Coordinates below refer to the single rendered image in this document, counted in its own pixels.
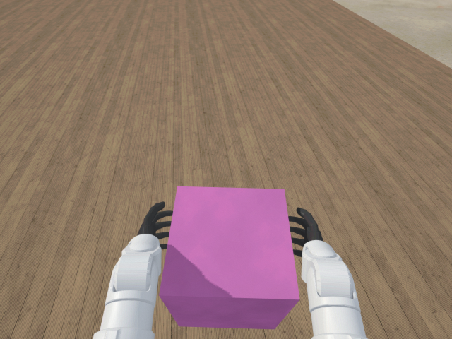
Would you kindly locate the robot left hand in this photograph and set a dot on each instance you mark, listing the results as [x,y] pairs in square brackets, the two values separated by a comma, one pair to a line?
[150,224]

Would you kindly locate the carton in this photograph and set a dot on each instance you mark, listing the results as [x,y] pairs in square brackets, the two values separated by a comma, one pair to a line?
[229,261]

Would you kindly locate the robot left forearm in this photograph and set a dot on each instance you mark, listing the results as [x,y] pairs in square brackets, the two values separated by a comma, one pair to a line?
[132,291]

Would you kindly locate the robot right forearm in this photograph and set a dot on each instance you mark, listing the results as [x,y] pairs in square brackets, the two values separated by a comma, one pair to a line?
[333,302]

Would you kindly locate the robot right hand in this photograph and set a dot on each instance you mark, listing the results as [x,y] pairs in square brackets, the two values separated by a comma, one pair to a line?
[310,231]

